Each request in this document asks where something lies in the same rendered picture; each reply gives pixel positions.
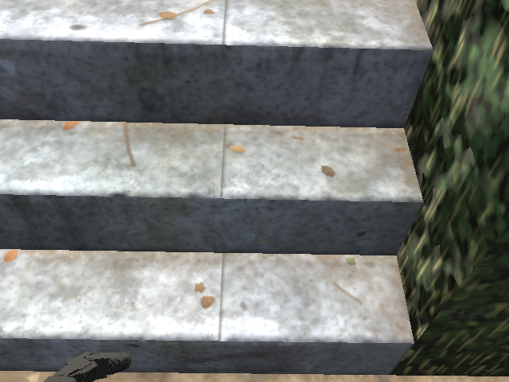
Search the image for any robot left hand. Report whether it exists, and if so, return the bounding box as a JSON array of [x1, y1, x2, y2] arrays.
[[44, 352, 131, 382]]

